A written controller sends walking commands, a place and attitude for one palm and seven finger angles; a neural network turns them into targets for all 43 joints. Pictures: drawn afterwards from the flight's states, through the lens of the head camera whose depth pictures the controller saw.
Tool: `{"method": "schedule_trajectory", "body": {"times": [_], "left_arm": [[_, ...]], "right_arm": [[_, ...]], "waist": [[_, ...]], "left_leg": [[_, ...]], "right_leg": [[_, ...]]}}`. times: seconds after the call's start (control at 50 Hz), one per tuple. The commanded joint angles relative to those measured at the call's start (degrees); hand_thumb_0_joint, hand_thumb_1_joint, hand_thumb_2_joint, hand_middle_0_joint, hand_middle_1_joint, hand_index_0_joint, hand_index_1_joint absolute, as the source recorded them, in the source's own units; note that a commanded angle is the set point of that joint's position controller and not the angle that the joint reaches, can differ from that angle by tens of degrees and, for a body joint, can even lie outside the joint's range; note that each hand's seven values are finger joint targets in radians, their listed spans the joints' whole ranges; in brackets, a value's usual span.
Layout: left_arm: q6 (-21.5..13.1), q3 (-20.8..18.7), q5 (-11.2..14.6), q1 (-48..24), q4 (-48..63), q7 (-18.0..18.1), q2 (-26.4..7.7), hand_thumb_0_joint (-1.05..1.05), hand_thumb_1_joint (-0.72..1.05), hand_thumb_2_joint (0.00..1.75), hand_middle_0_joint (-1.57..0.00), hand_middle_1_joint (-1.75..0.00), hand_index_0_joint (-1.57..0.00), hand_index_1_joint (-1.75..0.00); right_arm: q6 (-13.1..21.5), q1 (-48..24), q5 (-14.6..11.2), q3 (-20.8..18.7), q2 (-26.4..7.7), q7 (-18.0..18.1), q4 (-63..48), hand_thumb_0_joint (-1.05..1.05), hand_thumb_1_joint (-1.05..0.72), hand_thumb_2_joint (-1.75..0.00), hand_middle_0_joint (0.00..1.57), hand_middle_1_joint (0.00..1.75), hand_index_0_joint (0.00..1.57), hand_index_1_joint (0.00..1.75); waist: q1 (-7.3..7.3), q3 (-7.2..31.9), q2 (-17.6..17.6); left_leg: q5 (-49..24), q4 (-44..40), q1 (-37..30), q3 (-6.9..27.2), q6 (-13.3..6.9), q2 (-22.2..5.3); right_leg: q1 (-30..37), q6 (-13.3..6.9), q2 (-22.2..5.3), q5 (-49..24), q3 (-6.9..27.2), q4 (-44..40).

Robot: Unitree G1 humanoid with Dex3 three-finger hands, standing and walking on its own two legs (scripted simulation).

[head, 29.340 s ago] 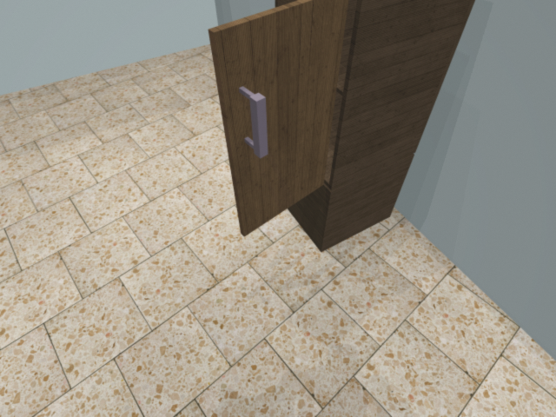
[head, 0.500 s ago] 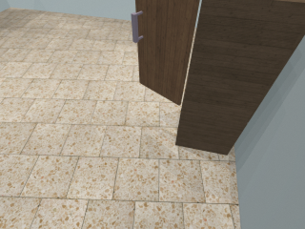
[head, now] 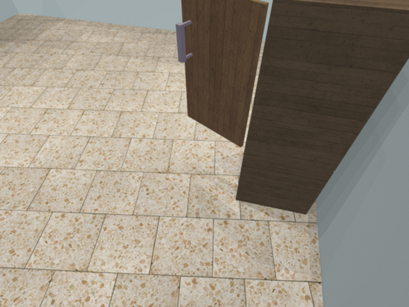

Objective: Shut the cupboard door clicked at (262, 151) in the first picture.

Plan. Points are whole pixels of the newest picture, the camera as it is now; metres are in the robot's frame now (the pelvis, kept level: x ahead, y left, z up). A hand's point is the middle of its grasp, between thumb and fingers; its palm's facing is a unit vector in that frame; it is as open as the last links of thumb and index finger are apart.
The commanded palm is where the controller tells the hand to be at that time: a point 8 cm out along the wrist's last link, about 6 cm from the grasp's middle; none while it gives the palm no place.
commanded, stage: walk to a spot facing it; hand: left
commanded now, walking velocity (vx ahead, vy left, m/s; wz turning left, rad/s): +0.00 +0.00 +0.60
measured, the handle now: (185, 41) +1.00 +0.12 +0.05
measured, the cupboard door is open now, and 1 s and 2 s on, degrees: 63 63 63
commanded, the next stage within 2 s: none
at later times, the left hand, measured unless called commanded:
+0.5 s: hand out of the picture +0.01 +0.24 -0.19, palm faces +0.23 -0.94 -0.25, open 7.4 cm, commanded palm none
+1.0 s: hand out of the picture -0.06 +0.18 -0.18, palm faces +0.56 -0.79 -0.26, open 7.4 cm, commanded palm none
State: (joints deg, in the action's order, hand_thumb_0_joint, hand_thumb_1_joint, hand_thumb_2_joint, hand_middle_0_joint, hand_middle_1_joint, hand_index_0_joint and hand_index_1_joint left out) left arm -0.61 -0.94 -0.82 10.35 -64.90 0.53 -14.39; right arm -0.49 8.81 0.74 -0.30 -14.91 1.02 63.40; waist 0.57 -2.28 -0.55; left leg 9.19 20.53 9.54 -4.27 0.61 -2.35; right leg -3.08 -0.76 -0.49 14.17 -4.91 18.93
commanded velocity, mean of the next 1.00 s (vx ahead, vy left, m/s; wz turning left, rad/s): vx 0.05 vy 0.00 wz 0.60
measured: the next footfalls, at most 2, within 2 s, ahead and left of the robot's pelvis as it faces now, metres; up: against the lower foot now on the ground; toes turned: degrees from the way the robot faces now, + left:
right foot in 0.70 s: +0.07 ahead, -0.13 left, +0.00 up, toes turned +22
left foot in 1.04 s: -0.05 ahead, +0.12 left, +0.00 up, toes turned +42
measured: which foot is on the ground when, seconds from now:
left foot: down 0.00-0.70, up 0.72-1.00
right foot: down 0.00-0.34, up 0.36-0.68, down 0.70-1.00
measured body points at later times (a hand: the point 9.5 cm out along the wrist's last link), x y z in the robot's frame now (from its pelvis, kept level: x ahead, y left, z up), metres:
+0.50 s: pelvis -0.01 +0.02 -0.02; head +0.05 +0.04 +0.43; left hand +0.00 +0.28 -0.17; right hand +0.07 -0.21 -0.17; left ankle +0.02 +0.12 -0.75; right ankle -0.02 -0.13 -0.68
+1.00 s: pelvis +0.01 -0.02 -0.01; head +0.06 +0.01 +0.43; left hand -0.09 +0.22 -0.16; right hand +0.24 -0.19 -0.15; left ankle -0.08 +0.09 -0.72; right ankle +0.04 -0.14 -0.75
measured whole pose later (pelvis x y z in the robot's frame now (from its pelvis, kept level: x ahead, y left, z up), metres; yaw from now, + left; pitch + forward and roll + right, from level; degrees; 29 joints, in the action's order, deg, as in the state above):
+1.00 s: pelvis +0.01 -0.02 -0.01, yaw +36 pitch +1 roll +2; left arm 0.4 -3.2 -2.0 12.5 -51.1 0.5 -12.5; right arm -4.2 8.4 0.9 -4.0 -14.9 -1.8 50.7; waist 1.0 -6.8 2.0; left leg 25.1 42.3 20.0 -4.1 2.5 -1.6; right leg -11.4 1.5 -8.7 21.9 -11.2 33.6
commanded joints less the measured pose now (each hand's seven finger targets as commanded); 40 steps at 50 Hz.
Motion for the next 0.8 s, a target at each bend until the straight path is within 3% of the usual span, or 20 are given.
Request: {"method": "schedule_trajectory", "body": {"times": [0.0, 0.08, 0.14, 0.18, 0.22, 0.28, 0.3, 0.32, 0.34, 0.36, 0.4, 0.44, 0.56, 0.6, 0.64, 0.66, 0.68, 0.7, 0.74, 0.78], "left_arm": [[-0.96, -1.80, 0.21, 0.41, 2.60, 0.81, -9.72, 0.00, 0.90, 0.90, -0.20, -0.30, -0.20, -0.30], [0.62, -2.08, 0.29, 3.48, 3.20, 1.43, -7.09, 0.00, 0.90, 0.90, -0.20, -0.30, -0.20, -0.30], [1.16, -3.46, -0.05, 4.43, 5.16, 1.69, -9.08, 0.00, 0.90, 0.90, -0.20, -0.30, -0.20, -0.30], [1.32, -4.08, -0.32, 4.41, 7.10, 1.77, -9.56, 0.00, 0.90, 0.90, -0.20, -0.30, -0.20, -0.30], [1.22, -4.48, -1.03, 2.46, 8.96, 1.89, -9.72, 0.00, 0.90, 0.90, -0.20, -0.30, -0.20, -0.30], [1.19, -4.94, -0.54, 0.57, 11.16, 1.66, -10.03, 0.00, 0.90, 0.90, -0.20, -0.30, -0.20, -0.30], [1.54, -4.86, -0.11, 1.75, 11.90, 1.45, -8.95, 0.00, 0.90, 0.90, -0.20, -0.30, -0.20, -0.30], [1.88, -4.27, 0.47, 3.67, 13.60, 1.27, -5.19, 0.00, 0.90, 0.90, -0.20, -0.30, -0.20, -0.30], [2.33, -3.63, -0.23, -0.24, 15.26, 1.60, -5.69, 0.00, 0.90, 0.90, -0.20, -0.30, -0.20, -0.30], [2.92, -4.10, -0.28, -2.38, 15.89, 1.64, -4.97, 0.00, 0.90, 0.90, -0.20, -0.30, -0.20, -0.30], [2.60, -4.44, -0.41, -3.01, 15.83, 1.00, -4.68, 0.00, 0.90, 0.90, -0.20, -0.30, -0.20, -0.30], [2.15, -4.34, -0.38, -2.10, 15.72, 0.49, -3.98, 0.00, 0.90, 0.90, -0.20, -0.30, -0.20, -0.30], [2.10, -3.86, -0.20, -0.52, 17.18, 0.64, -2.68, 0.00, 0.90, 0.90, -0.20, -0.30, -0.20, -0.30], [2.21, -4.08, -0.02, 2.64, 16.89, 0.83, -3.26, 0.00, 0.90, 0.90, -0.20, -0.30, -0.20, -0.30], [1.74, -4.90, -0.18, 8.33, 15.80, 1.09, -5.75, 0.00, 0.90, 0.90, -0.20, -0.30, -0.20, -0.30], [1.45, -5.81, -0.94, 9.58, 16.15, 1.46, -9.27, 0.00, 0.90, 0.90, -0.20, -0.30, -0.20, -0.30], [1.36, -6.27, -1.62, 6.75, 17.59, 1.71, -13.40, 0.00, 0.90, 0.90, -0.20, -0.30, -0.20, -0.30], [1.35, -5.64, -1.10, 1.23, 19.06, 1.94, -12.72, 0.00, 0.90, 0.90, -0.20, -0.30, -0.20, -0.30], [0.83, -5.00, -0.97, -4.57, 20.17, 2.22, -8.33, 0.00, 0.90, 0.90, -0.20, -0.30, -0.20, -0.30], [0.19, -4.34, -1.09, -4.31, 19.99, 1.94, -7.02, 0.00, 0.90, 0.90, -0.20, -0.30, -0.20, -0.30]], "right_arm": [[1.04, 0.48, 0.10, -1.62, -8.82, 0.39, -2.47, 0.00, -0.90, -0.90, 0.20, 0.30, 0.20, 0.30], [-0.35, 2.24, 0.17, -1.10, -4.78, 0.19, -3.38, 0.00, -0.90, -0.90, 0.20, 0.30, 0.20, 0.30], [-1.11, 2.27, 0.16, -1.88, -4.49, -0.05, -5.36, 0.00, -0.90, -0.90, 0.20, 0.30, 0.20, 0.30], [-1.89, 1.28, 0.35, -2.57, -3.63, -0.19, -7.46, 0.00, -0.90, -0.90, 0.20, 0.30, 0.20, 0.30], [-2.24, 0.92, 0.13, -3.19, -3.14, -0.59, -9.04, 0.00, -0.90, -0.90, 0.20, 0.30, 0.20, 0.30], [-1.87, 4.92, 0.27, -3.17, -2.58, -1.43, -9.48, 0.00, -0.90, -0.90, 0.20, 0.30, 0.20, 0.30], [-1.49, 8.33, 0.73, -3.74, -4.99, -1.45, -9.20, 0.00, -0.90, -0.90, 0.20, 0.30, 0.20, 0.30], [-1.16, 10.91, 1.33, -4.84, -10.41, -1.11, -9.38, 0.00, -0.90, -0.90, 0.20, 0.30, 0.20, 0.30], [-1.41, 13.52, 1.20, -5.27, -11.70, -0.61, -8.45, 0.00, -0.90, -0.90, 0.20, 0.30, 0.20, 0.30], [-1.28, 13.05, 1.37, -5.48, -11.82, -0.15, -8.89, 0.00, -0.90, -0.90, 0.20, 0.30, 0.20, 0.30], [-1.00, 8.16, 1.34, -5.01, -9.86, 0.28, -10.71, 0.00, -0.90, -0.90, 0.20, 0.30, 0.20, 0.30], [-0.56, 6.61, 1.22, -4.71, -8.96, 0.43, -11.50, 0.00, -0.90, -0.90, 0.20, 0.30, 0.20, 0.30], [-1.35, 6.26, 1.36, -5.87, -9.61, 0.00, -12.25, 0.00, -0.90, -0.90, 0.20, 0.30, 0.20, 0.30], [-1.90, 3.94, 1.26, -6.22, -9.36, -0.30, -13.32, 0.00, -0.90, -0.90, 0.20, 0.30, 0.20, 0.30], [-2.34, 1.10, 0.64, -6.48, -8.16, -0.57, -14.79, 0.00, -0.90, -0.90, 0.20, 0.30, 0.20, 0.30], [-2.61, 0.84, 0.18, -6.45, -4.94, -0.96, -15.79, 0.00, -0.90, -0.90, 0.20, 0.30, 0.20, 0.30], [-2.43, 0.89, 0.25, -6.27, -2.27, -1.19, -16.72, 0.00, -0.90, -0.90, 0.20, 0.30, 0.20, 0.30], [-2.74, 1.23, 0.99, -6.70, -4.62, -1.64, -16.69, 0.00, -0.90, -0.90, 0.20, 0.30, 0.20, 0.30], [-3.33, 3.97, 0.90, -6.63, -3.55, -2.12, -15.39, 0.00, -0.90, -0.90, 0.20, 0.30, 0.20, 0.30], [-2.88, 3.33, 0.46, -5.67, -2.66, -2.75, -15.61, 0.00, -0.90, -0.90, 0.20, 0.30, 0.20, 0.30]], "waist": [[-0.09, 1.92, -0.37], [-0.76, 1.10, 0.35], [-1.39, 1.10, 5.29], [-1.76, -1.21, 10.04], [-1.09, -2.98, 9.91], [1.32, -0.75, 5.62], [2.59, 1.73, -2.97], [2.72, 2.80, -19.11], [4.49, 3.23, -15.60], [4.19, 3.43, -12.63], [2.24, 1.38, -8.43], [1.19, 2.92, -5.17], [1.42, 6.63, -7.75], [-0.02, 5.81, -10.19], [-3.02, 5.97, -6.70], [-3.68, 4.60, 2.92], [-3.66, 1.54, 15.30], [-1.10, 0.13, 9.34], [2.67, -0.49, 9.82], [2.86, -0.74, 10.17]], "left_leg": [[-10.10, -2.10, -2.98, 6.25, -1.27, -5.25], [-12.48, 2.71, 2.05, 5.94, -0.44, -3.92], [-8.84, 11.40, 7.65, 4.00, 0.14, -1.33], [10.76, 23.16, 12.97, 2.38, 0.71, -0.09], [20.11, 29.76, 15.76, 2.42, 0.87, -1.31], [6.35, 13.65, 7.73, 0.13, 0.67, -1.09], [-10.97, 6.97, 0.92, 6.22, -1.76, -3.96], [-29.79, 1.98, -3.16, 24.80, -9.01, -15.71], [-20.52, -2.66, -0.15, 31.12, -12.20, -18.60], [-7.74, -5.02, 2.04, 32.75, -11.53, -18.36], [4.25, -5.94, 5.63, 29.09, -10.12, -14.53], [1.41, -5.01, 4.19, 25.89, -9.56, -11.89], [-1.65, -2.94, 2.84, 25.84, -9.61, -9.07], [0.95, -2.28, 7.73, 25.77, -8.25, -7.02], [8.32, 0.88, 16.56, 23.50, -4.80, -2.44], [16.90, 10.66, 24.81, 18.14, -1.08, 3.49], [21.44, 30.20, 29.11, 7.87, 2.39, 9.81], [22.17, 43.43, 25.58, 10.04, 1.37, 5.48], [17.17, 51.67, 25.33, 9.42, 1.63, 2.39], [15.05, 46.52, 23.66, 5.68, 2.89, 1.42]], "right_leg": [[-2.64, -1.39, -7.46, -13.42, 5.58, -3.30], [-1.84, -0.94, -9.19, -15.12, 3.00, 1.70], [-0.70, -4.42, -13.89, -18.47, 4.20, 2.59], [-1.87, -8.67, -19.52, -23.59, 5.88, 1.47], [-3.25, -10.82, -22.82, -27.71, 4.75, 2.63], [-4.70, -4.92, -18.74, -28.65, -2.60, 13.63], [-10.85, -0.63, -14.47, -18.84, -5.31, 22.38], [-20.42, 3.87, -6.01, 10.82, -6.64, 34.13], [-20.98, 2.80, -3.36, 25.32, 0.57, 42.10], [-24.13, 2.40, -3.82, 22.21, 4.57, 46.16], [-26.23, 2.78, -4.43, 13.67, 6.55, 46.94], [-25.71, 3.28, -3.82, 10.30, 6.17, 43.21], [-19.60, 3.44, -0.18, 11.60, 4.37, 27.98], [-13.26, 3.14, 1.27, 9.59, 3.55, 20.55], [-1.20, 2.47, 0.59, 3.07, 3.50, 6.80], [2.31, -1.06, -9.44, 11.73, 13.94, -2.47], [-3.82, -8.39, -25.30, 18.44, 30.86, -10.45], [-13.65, -10.22, -27.69, 16.21, 28.06, -9.71], [-14.68, -8.40, -21.36, 5.45, 18.81, -4.91], [-10.38, -6.97, -17.08, -15.49, 7.52, 0.97]]}}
